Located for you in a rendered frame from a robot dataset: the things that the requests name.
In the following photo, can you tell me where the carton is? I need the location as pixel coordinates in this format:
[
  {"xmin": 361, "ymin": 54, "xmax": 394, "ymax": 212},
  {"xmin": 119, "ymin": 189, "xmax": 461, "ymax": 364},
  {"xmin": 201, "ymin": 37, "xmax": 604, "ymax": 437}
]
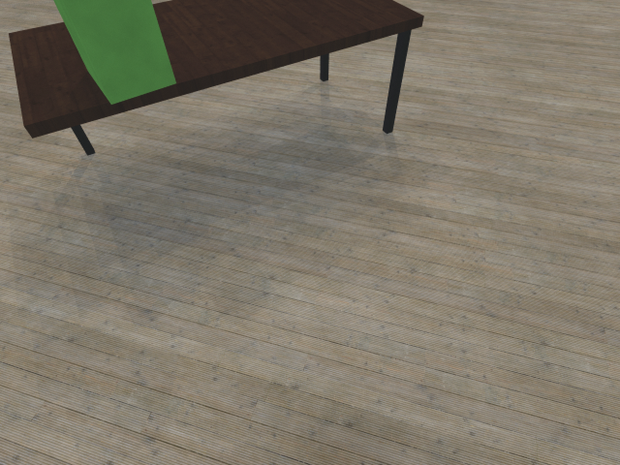
[{"xmin": 53, "ymin": 0, "xmax": 176, "ymax": 105}]

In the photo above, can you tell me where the table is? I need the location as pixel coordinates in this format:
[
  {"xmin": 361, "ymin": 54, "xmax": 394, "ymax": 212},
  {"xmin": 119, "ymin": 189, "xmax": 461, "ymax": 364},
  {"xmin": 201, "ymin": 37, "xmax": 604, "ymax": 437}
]
[{"xmin": 9, "ymin": 0, "xmax": 424, "ymax": 156}]

